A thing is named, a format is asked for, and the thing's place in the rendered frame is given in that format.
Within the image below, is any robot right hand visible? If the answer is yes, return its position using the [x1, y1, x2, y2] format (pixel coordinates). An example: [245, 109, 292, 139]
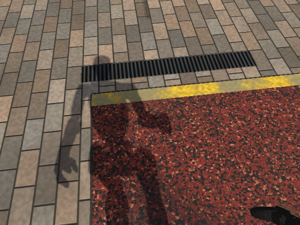
[250, 205, 300, 225]

